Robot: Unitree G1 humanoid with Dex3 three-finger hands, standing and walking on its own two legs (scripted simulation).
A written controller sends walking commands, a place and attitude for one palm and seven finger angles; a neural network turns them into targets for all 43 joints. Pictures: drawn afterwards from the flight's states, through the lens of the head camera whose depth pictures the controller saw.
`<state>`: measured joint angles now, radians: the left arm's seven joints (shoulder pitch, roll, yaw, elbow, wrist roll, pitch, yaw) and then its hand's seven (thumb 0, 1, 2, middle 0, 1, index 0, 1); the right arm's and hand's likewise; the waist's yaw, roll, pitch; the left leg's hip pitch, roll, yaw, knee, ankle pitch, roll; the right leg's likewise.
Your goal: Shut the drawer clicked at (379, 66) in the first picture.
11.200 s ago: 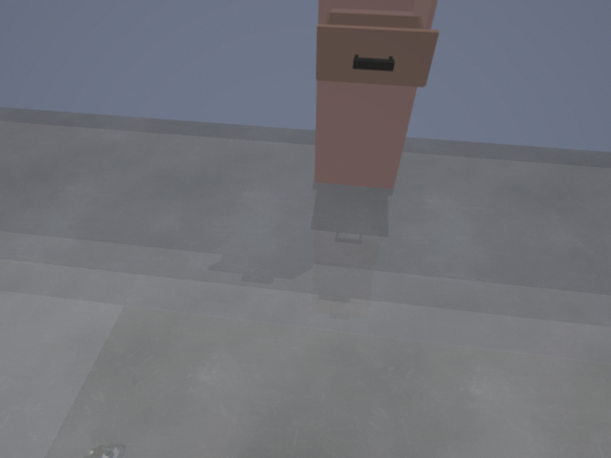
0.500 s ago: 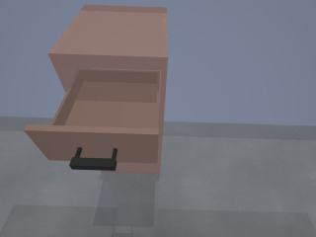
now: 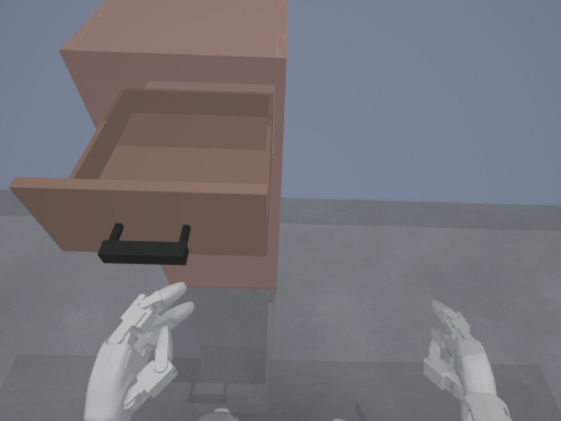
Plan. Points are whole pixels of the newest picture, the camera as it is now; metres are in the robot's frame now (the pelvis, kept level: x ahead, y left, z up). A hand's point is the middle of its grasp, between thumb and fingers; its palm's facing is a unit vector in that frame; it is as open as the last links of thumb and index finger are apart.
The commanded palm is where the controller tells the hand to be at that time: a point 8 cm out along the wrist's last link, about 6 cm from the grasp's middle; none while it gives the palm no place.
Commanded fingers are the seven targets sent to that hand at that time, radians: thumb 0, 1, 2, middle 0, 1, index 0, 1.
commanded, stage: raise the hand and make a fist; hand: left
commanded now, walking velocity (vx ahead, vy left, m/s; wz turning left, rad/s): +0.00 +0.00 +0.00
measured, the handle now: (148, 241) +0.35 +0.23 +0.05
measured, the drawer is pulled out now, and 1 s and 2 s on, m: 0.28 0.28 0.28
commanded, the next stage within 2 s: bring the fist close to the handle in 1.54 s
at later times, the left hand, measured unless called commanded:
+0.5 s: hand (144, 362) +0.18 +0.17 +0.07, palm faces +0.08 -0.99 -0.07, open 3.7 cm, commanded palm +0.13 +0.22 +0.08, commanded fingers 0.00 0.90 0.90 -1.08 -1.25 -1.08 -1.25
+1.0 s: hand (134, 349) +0.18 +0.16 +0.12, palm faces +0.07 -1.00 -0.05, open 3.2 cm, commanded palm +0.14 +0.21 +0.14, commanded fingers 0.00 0.90 0.90 -1.40 -1.60 -1.40 -1.60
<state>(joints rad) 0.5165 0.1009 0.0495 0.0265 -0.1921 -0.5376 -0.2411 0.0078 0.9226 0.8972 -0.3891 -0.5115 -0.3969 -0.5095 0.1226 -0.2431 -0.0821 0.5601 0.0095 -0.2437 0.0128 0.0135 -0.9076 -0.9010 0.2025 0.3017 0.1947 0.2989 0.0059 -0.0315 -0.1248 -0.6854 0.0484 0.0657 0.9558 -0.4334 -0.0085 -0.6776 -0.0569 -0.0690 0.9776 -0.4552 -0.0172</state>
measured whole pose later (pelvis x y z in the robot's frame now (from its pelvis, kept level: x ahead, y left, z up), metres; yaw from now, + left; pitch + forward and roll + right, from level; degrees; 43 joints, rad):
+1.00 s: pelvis +0.02 +0.01 +0.02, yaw +2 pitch +6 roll -1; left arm 0.68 0.17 0.02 -0.44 -0.19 -0.21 -0.14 0.02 0.90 0.90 -1.35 -1.55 -1.36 -1.55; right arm 0.20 -0.20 0.04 0.48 0.03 -0.22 -0.02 0.01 -0.90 -0.90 0.20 0.30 0.20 0.30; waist 0.05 0.05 -0.10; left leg -0.55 0.04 0.02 0.88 -0.44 0.00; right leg -0.49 -0.05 -0.12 0.85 -0.46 0.00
